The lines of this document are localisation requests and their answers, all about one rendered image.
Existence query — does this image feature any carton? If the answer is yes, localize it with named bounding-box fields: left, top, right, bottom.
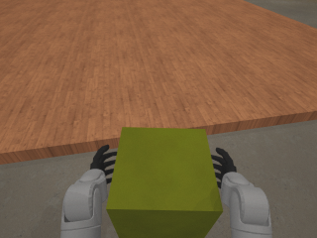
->
left=106, top=127, right=223, bottom=238

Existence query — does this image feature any robot right hand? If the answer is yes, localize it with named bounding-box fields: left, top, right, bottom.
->
left=211, top=147, right=237, bottom=188

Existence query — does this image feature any left robot forearm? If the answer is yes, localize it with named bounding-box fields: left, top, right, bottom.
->
left=60, top=169, right=108, bottom=238

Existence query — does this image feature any robot left hand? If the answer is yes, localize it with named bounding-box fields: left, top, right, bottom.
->
left=90, top=145, right=117, bottom=184

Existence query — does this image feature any right robot forearm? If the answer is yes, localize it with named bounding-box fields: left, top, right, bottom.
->
left=221, top=172, right=272, bottom=238

